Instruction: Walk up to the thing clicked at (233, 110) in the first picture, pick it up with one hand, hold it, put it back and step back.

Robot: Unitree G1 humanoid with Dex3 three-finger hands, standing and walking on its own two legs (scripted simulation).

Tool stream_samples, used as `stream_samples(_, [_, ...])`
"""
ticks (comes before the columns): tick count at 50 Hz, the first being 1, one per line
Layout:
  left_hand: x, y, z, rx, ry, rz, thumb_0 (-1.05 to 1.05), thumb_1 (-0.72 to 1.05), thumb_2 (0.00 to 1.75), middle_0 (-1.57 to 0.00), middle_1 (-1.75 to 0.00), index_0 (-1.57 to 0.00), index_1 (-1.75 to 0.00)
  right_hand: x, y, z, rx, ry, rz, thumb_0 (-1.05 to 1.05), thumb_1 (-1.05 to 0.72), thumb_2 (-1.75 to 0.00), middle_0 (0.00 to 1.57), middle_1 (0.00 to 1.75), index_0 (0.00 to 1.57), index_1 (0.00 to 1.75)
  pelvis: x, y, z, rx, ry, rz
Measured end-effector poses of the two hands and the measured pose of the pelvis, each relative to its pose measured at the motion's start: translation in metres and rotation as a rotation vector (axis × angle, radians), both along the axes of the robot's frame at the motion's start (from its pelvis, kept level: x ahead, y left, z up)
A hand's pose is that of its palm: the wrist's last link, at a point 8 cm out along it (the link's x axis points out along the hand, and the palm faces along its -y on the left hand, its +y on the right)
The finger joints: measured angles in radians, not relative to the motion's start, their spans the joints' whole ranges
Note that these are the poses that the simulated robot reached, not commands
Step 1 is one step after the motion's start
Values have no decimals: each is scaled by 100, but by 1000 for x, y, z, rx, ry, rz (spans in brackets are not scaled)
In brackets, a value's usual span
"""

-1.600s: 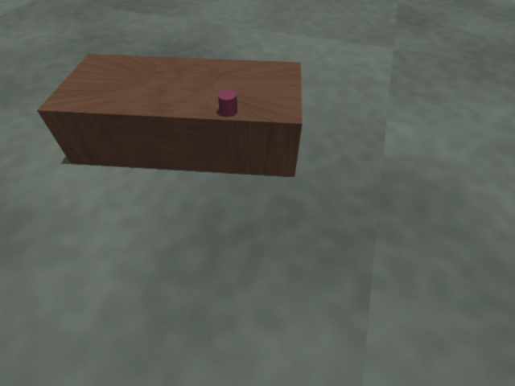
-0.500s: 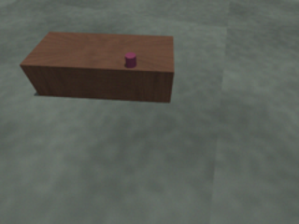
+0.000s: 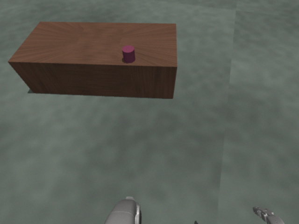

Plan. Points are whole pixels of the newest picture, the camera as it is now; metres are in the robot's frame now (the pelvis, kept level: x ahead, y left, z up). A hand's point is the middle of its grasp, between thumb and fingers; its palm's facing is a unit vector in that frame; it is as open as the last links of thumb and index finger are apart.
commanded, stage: walk up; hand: left
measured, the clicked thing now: (128, 54) +1.18 +0.23 -0.36
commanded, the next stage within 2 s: none
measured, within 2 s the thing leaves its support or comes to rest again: neither
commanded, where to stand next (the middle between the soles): +0.81 +0.02 m, yaw +1 degrees
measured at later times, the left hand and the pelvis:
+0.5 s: hand (71, 164) +0.28 +0.29 -0.12, palm faces -0.08 -0.91 -0.40, open 7.4 cm; pelvis +0.21 +0.01 +0.00, yaw -2 degrees
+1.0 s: hand (90, 130) +0.43 +0.27 -0.15, palm faces +0.03 -0.93 -0.36, open 7.4 cm; pelvis +0.41 +0.00 -0.01, yaw +2 degrees
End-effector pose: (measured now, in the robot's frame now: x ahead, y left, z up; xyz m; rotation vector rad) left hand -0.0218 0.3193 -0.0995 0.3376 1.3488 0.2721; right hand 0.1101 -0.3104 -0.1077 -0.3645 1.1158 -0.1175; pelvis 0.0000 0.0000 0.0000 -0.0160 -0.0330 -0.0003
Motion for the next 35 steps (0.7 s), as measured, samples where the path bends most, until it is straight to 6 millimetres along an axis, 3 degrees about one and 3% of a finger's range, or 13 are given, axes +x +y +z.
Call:
stream_samples(4, [31,16,-21,-9,12,15,0,90,90,-20,-30,-20,-30,65,22,-5,0,-57,42,1,-91,-90,20,30,20,30,40,11,-16,-9,-11,8])
stream_samples(7, [69,22,-35,-18,-5,18,0,90,90,-20,-30,-20,-30,97,36,-5,-3,-115,42,1,-91,-90,20,30,20,30,67,19,-23,31,-31,9])
stream_samples(10, [117,18,-29,-48,-59,-33,0,91,90,-20,-30,-20,-30,108,42,5,15,-151,-13,1,-91,-90,20,30,20,30,90,26,-14,19,-42,-13])
stream_samples(16, [208,19,-3,-63,-187,-140,0,91,90,-20,-30,-20,-30,107,34,25,7,-140,-88,1,-90,-90,21,30,20,30,137,27,5,20,-53,-31])
stream_samples(21, [261,22,11,-31,-210,-167,0,91,90,-20,-30,-20,-30,107,13,22,-8,-76,-121,1,-90,-90,21,30,20,30,175,19,7,34,-49,-37])
stream_samples(25, [297,15,20,-1,-202,-169,0,91,90,-20,-30,-20,-30,118,-7,10,-2,-25,-150,1,-90,-90,20,30,20,30,209,7,5,44,-35,-39])
stream_samples(30, [344,-4,22,52,-219,-166,0,91,90,-20,-30,-20,-30,156,-32,-16,17,25,-151,1,-90,-90,20,30,20,30,257,-17,-8,28,-16,-37])
stream_samples(35, [372,-27,28,46,-262,-126,0,91,90,-20,-30,-20,-30,215,-32,-19,43,56,-85,1,-91,-90,20,30,20,30,294,-29,-1,34,-15,-20])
